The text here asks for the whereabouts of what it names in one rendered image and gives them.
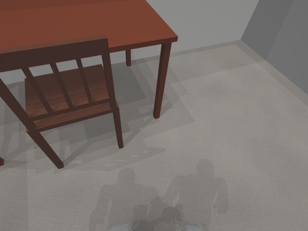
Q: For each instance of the table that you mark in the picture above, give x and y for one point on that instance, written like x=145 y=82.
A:
x=128 y=24

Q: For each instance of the chair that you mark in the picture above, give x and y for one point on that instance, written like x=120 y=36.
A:
x=61 y=98

